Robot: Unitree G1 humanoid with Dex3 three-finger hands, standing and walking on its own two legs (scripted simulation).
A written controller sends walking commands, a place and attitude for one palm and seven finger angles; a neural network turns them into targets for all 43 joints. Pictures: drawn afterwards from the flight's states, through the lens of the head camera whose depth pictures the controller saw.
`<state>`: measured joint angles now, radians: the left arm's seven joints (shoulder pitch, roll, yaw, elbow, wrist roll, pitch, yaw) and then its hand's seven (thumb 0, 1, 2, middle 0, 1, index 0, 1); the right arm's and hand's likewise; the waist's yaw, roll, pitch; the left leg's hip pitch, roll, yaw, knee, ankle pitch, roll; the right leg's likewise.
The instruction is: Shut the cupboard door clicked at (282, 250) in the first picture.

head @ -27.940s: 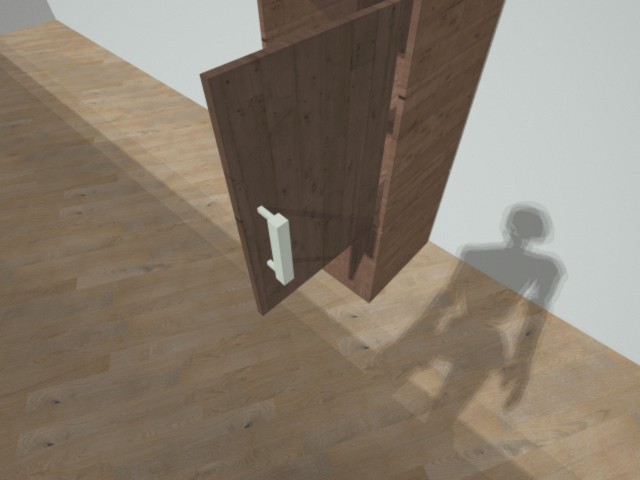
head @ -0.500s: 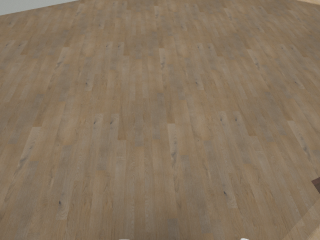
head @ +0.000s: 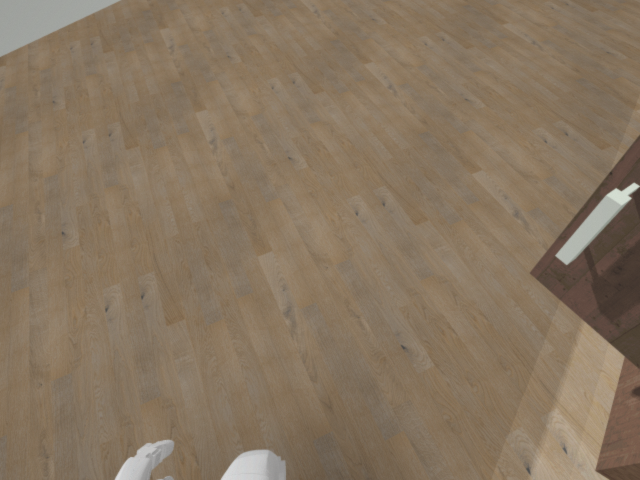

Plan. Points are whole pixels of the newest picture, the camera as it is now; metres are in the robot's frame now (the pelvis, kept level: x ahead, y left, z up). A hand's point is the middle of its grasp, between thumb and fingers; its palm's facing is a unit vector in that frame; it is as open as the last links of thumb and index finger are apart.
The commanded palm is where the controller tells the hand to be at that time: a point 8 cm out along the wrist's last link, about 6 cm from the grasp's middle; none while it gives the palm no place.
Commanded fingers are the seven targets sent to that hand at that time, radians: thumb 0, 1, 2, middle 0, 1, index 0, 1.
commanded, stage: turn to face it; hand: left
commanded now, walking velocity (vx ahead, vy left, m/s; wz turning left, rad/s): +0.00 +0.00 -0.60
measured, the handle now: (596, 224) +0.54 -0.46 -0.09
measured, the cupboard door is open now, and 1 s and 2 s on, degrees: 68 68 68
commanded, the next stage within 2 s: take the last steps up to it in 1.52 s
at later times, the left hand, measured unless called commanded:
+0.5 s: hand (211, 428) +0.20 +0.18 -0.15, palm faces -0.31 -0.92 -0.24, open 7.3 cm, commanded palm none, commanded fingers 0.00 0.90 0.90 -0.20 -0.30 -0.20 -0.30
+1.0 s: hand (255, 391) +0.26 +0.12 -0.17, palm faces -0.53 -0.82 -0.22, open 7.3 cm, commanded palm none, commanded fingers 0.00 0.90 0.90 -0.20 -0.30 -0.20 -0.30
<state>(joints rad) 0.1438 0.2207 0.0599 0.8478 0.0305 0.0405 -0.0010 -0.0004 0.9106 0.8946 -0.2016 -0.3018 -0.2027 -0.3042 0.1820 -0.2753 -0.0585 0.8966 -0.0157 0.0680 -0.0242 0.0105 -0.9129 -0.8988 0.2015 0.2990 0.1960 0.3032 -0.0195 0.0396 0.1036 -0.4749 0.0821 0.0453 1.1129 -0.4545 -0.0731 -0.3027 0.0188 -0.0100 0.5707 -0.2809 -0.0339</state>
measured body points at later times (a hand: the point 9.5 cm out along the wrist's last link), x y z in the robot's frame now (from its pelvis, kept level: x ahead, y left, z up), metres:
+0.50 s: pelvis +0.03 +0.01 +0.00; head +0.09 -0.01 +0.45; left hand +0.22 +0.23 -0.13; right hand +0.00 -0.25 -0.14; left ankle +0.04 +0.15 -0.73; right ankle -0.02 -0.10 -0.71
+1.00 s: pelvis +0.06 +0.00 +0.00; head +0.12 -0.02 +0.45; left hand +0.29 +0.17 -0.15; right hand +0.00 -0.26 -0.13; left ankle +0.14 +0.10 -0.73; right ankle -0.04 -0.08 -0.67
